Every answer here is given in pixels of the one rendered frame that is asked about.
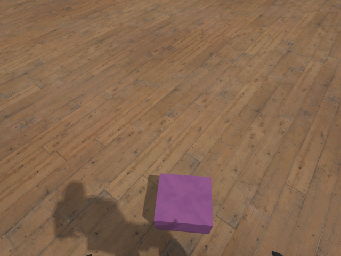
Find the carton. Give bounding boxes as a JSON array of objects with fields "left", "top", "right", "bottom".
[{"left": 154, "top": 173, "right": 213, "bottom": 234}]

